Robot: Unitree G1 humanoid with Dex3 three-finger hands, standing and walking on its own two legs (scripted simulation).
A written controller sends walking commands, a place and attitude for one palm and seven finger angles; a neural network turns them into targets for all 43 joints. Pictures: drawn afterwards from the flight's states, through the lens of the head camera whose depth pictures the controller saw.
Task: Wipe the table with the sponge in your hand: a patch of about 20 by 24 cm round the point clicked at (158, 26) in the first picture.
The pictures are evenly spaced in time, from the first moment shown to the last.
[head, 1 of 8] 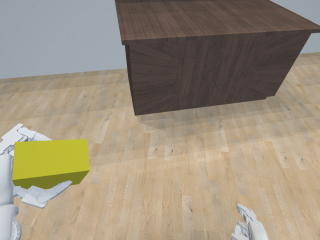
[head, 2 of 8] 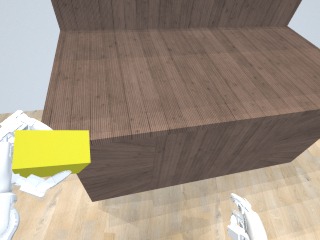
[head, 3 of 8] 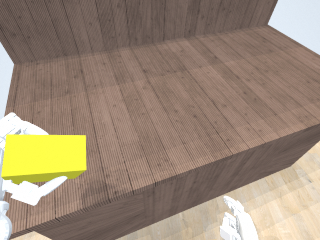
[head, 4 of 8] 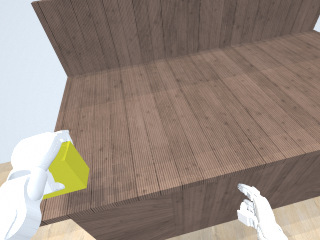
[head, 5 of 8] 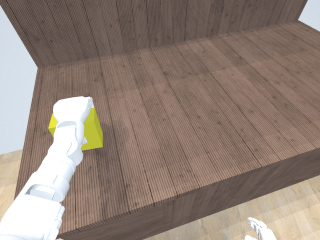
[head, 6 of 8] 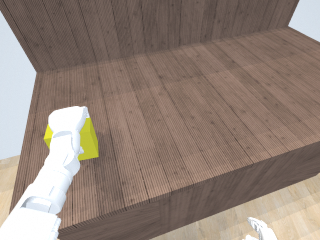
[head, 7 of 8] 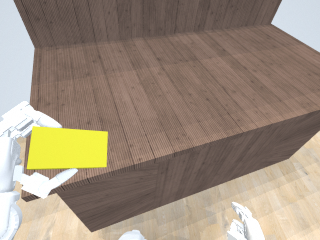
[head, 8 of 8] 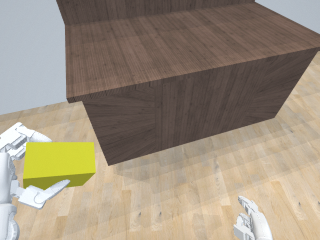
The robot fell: no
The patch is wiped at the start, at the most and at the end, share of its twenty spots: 0.00 0.60 0.60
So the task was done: no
